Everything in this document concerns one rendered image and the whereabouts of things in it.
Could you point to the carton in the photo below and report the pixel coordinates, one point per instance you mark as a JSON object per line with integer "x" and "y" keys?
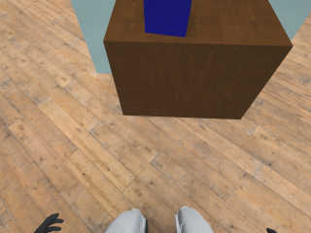
{"x": 167, "y": 17}

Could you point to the pedestal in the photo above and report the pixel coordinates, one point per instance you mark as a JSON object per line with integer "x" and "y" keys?
{"x": 231, "y": 50}

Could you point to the robot left hand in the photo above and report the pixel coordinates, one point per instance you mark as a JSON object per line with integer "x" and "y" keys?
{"x": 45, "y": 226}

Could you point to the right robot thigh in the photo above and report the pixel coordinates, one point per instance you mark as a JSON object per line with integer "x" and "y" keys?
{"x": 189, "y": 220}

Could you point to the robot thigh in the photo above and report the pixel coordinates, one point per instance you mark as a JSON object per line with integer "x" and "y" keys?
{"x": 128, "y": 222}
{"x": 189, "y": 220}

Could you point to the left robot thigh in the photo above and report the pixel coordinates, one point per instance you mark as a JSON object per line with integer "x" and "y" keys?
{"x": 128, "y": 222}

